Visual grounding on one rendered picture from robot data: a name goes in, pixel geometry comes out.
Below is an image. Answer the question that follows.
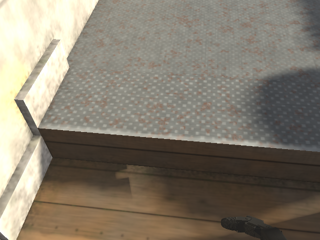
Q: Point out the robot right hand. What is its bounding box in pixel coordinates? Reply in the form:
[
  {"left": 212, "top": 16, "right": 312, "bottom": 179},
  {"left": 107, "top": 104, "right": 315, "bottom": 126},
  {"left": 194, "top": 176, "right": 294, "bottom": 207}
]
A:
[{"left": 221, "top": 215, "right": 287, "bottom": 240}]

